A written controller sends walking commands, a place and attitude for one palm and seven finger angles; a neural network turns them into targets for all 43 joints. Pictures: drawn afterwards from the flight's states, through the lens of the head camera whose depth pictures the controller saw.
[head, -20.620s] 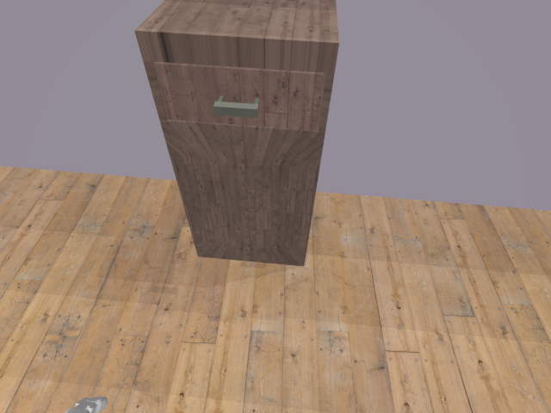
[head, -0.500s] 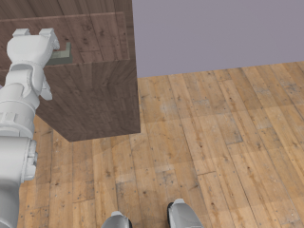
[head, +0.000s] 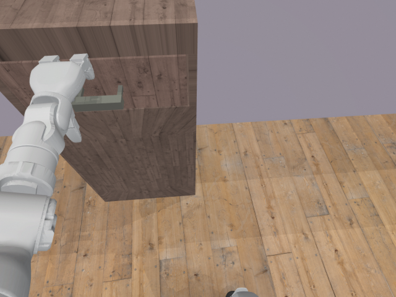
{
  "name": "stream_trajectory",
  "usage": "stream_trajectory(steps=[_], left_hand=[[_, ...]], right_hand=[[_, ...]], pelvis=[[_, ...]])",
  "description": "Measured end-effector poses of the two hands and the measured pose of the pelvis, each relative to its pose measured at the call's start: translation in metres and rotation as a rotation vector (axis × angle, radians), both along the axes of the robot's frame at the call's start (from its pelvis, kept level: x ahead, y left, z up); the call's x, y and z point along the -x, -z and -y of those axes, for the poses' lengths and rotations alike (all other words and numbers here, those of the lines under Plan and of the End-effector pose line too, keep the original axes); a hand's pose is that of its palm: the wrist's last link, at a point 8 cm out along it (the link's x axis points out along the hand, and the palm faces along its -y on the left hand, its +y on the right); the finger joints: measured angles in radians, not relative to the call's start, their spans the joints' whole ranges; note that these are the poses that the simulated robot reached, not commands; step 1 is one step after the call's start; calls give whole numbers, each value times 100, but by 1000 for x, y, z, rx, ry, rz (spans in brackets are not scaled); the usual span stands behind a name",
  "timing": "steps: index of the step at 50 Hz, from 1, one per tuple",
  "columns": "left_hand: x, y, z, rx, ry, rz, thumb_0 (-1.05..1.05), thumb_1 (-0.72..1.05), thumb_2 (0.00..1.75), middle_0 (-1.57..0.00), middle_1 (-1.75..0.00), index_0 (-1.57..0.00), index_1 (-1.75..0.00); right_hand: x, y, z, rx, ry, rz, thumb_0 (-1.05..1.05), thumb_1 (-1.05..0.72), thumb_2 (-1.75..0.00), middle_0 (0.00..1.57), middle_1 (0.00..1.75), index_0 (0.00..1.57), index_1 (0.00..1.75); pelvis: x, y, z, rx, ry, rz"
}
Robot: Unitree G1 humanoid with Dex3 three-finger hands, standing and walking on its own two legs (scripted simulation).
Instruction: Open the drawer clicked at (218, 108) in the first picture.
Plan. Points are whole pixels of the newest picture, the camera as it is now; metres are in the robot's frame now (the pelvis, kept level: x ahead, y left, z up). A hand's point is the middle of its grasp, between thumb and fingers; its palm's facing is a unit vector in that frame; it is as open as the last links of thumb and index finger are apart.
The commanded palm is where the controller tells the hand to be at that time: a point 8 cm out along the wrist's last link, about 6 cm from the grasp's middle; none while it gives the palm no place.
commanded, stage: lift the fingers back up to retry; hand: left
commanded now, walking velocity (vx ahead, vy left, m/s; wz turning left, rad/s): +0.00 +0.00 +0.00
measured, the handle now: (99, 96) +0.56 +0.22 +0.04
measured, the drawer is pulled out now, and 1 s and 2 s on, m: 0.00 0.00 0.00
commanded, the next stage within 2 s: re-aim the fingers above the handle in 0.20 s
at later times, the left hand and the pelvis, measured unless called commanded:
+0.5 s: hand (73, 100) +0.49 +0.24 +0.09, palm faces -0.03 +0.02 -1.00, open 13.8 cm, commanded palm +0.48 +0.23 +0.15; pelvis +0.01 -0.01 +0.01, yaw +1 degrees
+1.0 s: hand (74, 99) +0.49 +0.24 +0.09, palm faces -0.05 +0.02 -1.00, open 13.8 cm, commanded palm +0.48 +0.23 +0.15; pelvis -0.01 -0.01 +0.00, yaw +0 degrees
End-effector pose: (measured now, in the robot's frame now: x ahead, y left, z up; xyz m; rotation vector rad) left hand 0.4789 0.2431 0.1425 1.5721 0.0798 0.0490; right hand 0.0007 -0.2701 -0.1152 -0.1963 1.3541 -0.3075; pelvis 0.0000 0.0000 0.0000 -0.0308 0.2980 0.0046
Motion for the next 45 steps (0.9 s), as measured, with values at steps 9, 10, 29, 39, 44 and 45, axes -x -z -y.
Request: stream_trajectory(steps=[9, 10, 29, 39, 44, 45], left_hand=[[-4, -11, 10, 9, 19, -22, 0, -48, 30, -31, -120, -32, -120], [-4, -10, 11, 11, 22, -24, 0, -48, 30, -31, -120, -32, -120], [4, -9, 13, -16, 4, -16, 0, -48, 30, -32, -120, -32, -120], [1, -10, 22, -5, 26, -2, 0, -48, 30, -32, -120, -32, -120], [4, -7, 16, -23, 6, -12, 0, -48, 30, -32, -120, -32, -120], [5, -7, 15, -24, 3, -15, 0, -48, 30, -32, -120, -32, -120]], right_hand=[[-33, -3, 1, -15, -28, 69, 0, -90, -90, 21, 29, 21, 30], [-36, -3, 1, -16, -29, 74, 0, -90, -90, 21, 29, 21, 30], [-30, -1, 17, -3, -34, 50, 0, -91, -90, 21, 29, 21, 30], [-11, -3, 20, 11, 2, 43, 0, -91, -90, 21, 29, 21, 30], [-5, -2, 17, 3, 10, 40, 0, -91, -90, 21, 29, 21, 30], [-5, -2, 16, 2, 10, 39, 0, -91, -90, 21, 29, 21, 30]], pelvis=[[-8, -4, 3, -6, 2, 19], [-8, -5, 3, -7, 4, 19], [-4, -5, 14, -12, -7, 26], [0, -5, 14, -16, 14, 24], [2, -5, 13, -18, 17, 26], [3, -5, 13, -18, 16, 26]])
